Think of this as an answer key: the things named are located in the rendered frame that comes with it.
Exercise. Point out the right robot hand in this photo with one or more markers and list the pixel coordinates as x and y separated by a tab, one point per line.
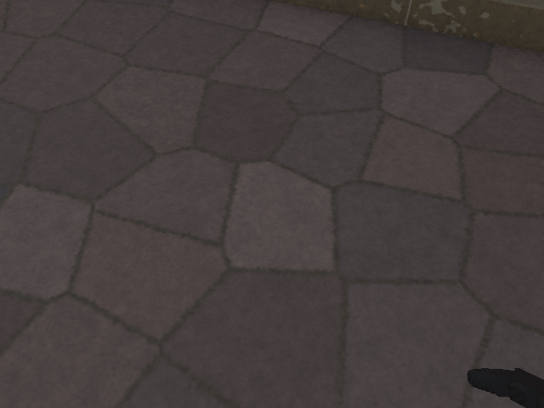
520	386

